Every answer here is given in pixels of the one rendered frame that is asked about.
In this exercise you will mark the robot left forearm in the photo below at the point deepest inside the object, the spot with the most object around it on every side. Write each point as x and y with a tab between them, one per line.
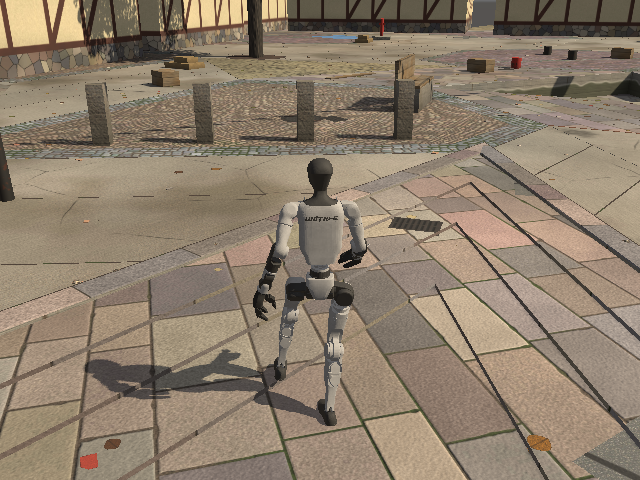
269	273

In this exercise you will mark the robot right hand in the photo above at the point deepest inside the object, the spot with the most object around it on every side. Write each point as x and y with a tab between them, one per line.
348	256

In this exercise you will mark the robot right upper arm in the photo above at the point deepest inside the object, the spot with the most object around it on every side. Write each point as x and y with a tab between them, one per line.
352	212

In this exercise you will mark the robot right forearm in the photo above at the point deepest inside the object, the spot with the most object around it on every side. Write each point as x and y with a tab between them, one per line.
359	255

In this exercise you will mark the robot head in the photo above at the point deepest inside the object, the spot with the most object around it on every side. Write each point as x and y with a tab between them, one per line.
320	171

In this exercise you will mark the robot left upper arm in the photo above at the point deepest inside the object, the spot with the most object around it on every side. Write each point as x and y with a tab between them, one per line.
287	213

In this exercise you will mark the right robot shin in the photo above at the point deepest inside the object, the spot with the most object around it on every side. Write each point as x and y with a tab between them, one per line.
332	375

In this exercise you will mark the robot left hand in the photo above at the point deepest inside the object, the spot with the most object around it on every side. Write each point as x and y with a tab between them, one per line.
258	304

